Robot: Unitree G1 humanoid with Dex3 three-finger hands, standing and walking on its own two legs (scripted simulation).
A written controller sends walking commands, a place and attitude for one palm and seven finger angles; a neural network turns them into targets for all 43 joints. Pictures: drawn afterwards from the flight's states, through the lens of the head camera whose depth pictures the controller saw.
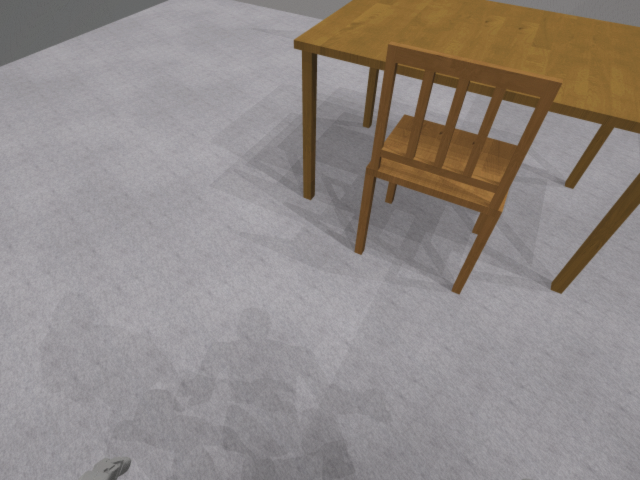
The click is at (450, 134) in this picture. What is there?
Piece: chair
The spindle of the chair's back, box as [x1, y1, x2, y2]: [433, 78, 469, 167]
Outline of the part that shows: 469,80 459,78 433,165 441,167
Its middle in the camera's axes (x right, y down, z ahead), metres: +0.36 -0.31 +1.07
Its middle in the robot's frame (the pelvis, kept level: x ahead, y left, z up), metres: +1.02 -0.32 -0.10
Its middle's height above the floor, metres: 0.67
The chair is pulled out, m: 0.00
